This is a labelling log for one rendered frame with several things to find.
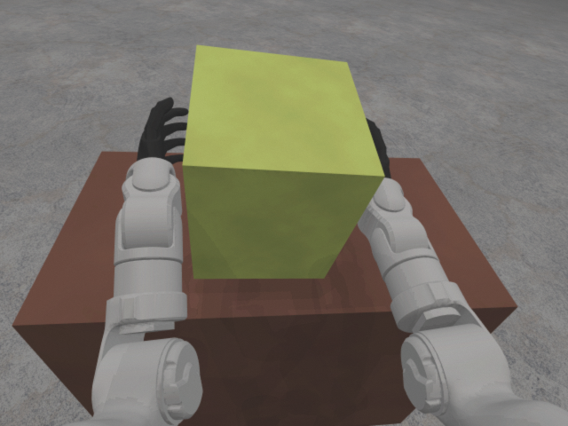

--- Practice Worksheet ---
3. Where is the left robot upper arm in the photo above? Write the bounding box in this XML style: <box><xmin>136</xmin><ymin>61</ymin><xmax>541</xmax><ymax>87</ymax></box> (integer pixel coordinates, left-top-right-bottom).
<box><xmin>62</xmin><ymin>337</ymin><xmax>203</xmax><ymax>426</ymax></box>

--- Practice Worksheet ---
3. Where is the right robot upper arm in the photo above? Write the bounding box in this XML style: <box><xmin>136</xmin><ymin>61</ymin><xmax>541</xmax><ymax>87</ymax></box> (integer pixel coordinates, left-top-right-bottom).
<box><xmin>401</xmin><ymin>324</ymin><xmax>568</xmax><ymax>426</ymax></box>

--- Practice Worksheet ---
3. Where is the robot right hand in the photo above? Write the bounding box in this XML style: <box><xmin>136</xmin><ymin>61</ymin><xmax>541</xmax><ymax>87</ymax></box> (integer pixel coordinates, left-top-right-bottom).
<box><xmin>366</xmin><ymin>118</ymin><xmax>391</xmax><ymax>178</ymax></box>

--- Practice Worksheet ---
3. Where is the carton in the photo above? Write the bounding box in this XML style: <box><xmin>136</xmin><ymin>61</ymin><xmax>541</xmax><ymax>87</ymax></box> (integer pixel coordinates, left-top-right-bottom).
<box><xmin>182</xmin><ymin>45</ymin><xmax>385</xmax><ymax>279</ymax></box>

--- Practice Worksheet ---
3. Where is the robot left forearm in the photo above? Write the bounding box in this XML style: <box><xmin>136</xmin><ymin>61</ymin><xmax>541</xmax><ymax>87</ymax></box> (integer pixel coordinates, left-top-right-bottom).
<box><xmin>91</xmin><ymin>157</ymin><xmax>187</xmax><ymax>413</ymax></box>

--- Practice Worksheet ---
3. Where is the pedestal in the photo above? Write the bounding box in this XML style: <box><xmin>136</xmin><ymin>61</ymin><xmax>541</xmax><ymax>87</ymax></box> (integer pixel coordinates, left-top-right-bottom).
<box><xmin>12</xmin><ymin>151</ymin><xmax>518</xmax><ymax>426</ymax></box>

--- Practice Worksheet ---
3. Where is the robot right forearm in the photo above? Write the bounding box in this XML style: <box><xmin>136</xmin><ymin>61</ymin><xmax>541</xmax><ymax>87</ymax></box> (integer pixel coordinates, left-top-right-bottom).
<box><xmin>358</xmin><ymin>177</ymin><xmax>512</xmax><ymax>388</ymax></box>

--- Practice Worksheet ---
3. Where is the robot left hand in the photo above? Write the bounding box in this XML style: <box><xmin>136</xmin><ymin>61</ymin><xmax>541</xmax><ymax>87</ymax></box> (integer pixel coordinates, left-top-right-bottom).
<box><xmin>137</xmin><ymin>98</ymin><xmax>188</xmax><ymax>164</ymax></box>

